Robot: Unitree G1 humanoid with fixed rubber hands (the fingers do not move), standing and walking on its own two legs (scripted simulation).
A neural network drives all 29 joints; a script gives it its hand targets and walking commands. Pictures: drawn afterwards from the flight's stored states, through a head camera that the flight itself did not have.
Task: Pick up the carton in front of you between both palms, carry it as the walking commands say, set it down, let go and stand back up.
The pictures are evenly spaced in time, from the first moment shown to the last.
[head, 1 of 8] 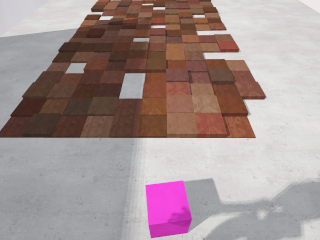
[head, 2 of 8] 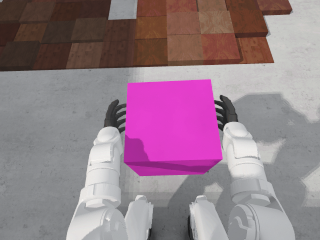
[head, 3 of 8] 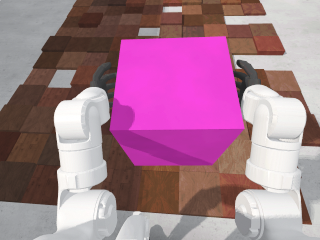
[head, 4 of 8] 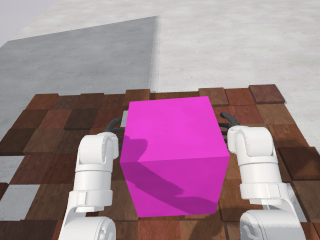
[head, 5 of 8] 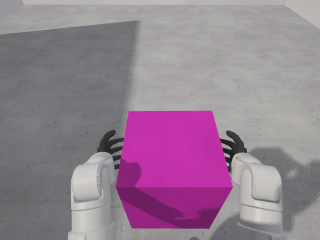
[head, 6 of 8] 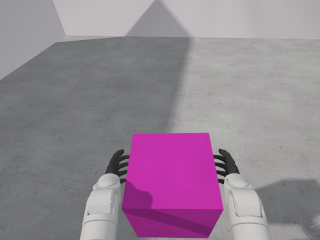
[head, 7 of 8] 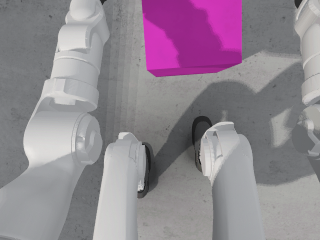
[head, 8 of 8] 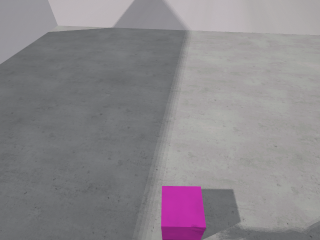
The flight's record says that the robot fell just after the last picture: no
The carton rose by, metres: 0.80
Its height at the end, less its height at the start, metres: +0.00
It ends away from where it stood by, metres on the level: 5.92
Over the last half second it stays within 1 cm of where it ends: yes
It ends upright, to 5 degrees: yes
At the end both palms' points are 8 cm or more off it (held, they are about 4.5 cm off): yes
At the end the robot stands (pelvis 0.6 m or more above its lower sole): yes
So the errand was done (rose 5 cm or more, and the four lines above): yes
